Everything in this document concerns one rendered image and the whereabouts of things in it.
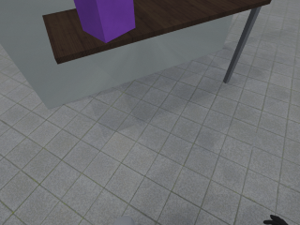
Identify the robot right hand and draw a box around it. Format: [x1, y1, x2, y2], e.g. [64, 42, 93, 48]
[263, 215, 288, 225]

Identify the carton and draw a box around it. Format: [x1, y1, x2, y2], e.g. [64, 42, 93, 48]
[73, 0, 136, 43]

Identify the table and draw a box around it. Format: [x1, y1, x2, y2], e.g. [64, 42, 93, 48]
[42, 0, 272, 83]

